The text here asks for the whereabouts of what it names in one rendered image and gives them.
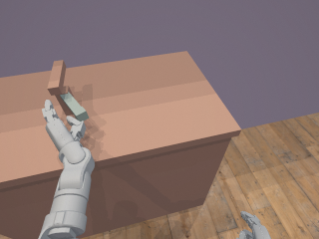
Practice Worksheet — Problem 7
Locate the counter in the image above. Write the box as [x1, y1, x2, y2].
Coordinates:
[0, 51, 241, 239]

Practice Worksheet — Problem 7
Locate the tap lever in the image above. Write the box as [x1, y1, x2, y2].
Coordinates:
[60, 92, 89, 121]

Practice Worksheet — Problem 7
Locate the left robot hand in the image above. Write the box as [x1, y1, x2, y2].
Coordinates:
[42, 100, 86, 152]

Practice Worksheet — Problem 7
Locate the left robot forearm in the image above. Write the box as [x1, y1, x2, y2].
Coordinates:
[38, 141, 95, 239]

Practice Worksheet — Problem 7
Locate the right robot hand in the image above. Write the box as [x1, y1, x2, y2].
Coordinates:
[235, 211, 271, 239]

